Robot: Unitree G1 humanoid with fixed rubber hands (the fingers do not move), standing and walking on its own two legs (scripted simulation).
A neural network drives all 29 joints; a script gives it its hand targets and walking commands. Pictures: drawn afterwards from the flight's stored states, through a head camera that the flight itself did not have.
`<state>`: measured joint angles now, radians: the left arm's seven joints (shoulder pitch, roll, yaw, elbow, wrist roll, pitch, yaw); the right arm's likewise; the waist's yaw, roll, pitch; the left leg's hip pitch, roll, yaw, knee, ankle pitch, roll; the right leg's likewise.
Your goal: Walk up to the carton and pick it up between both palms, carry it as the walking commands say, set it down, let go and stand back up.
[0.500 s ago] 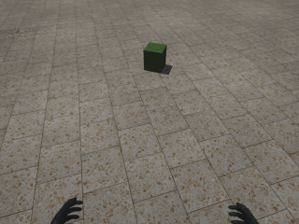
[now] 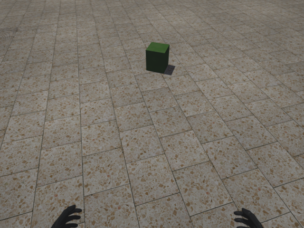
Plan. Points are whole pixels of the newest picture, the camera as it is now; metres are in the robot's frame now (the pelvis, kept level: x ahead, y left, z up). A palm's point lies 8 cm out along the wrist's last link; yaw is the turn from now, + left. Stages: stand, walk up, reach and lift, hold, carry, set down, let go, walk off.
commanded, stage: stand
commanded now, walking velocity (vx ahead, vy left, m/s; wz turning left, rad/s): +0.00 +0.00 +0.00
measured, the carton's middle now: (157, 57) +1.98 +0.00 -0.62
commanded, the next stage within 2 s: walk up in 0.56 s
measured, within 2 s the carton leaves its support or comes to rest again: neither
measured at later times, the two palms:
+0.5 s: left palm out of the picture +0.12 +0.27 -0.08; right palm out of the picture +0.12 -0.25 -0.08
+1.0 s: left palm out of the picture +0.09 +0.34 -0.09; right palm out of the picture +0.14 -0.26 -0.06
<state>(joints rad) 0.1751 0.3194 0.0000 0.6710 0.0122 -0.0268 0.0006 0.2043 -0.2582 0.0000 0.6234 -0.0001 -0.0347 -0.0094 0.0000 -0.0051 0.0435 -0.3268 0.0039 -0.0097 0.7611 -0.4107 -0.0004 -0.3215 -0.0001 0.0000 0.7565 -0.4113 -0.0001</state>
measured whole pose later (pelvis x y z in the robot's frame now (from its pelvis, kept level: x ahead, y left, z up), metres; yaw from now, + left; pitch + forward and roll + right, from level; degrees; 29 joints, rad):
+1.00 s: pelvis +0.01 +0.03 +0.01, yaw +0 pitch +0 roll +0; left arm 0.30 0.44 0.00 0.78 0.01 -0.07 -0.05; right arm 0.24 -0.38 0.00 0.73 0.00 -0.11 0.07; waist 0.00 -0.03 -0.03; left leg -0.36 -0.01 0.03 0.68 -0.31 0.03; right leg -0.32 -0.03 0.01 0.77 -0.43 -0.02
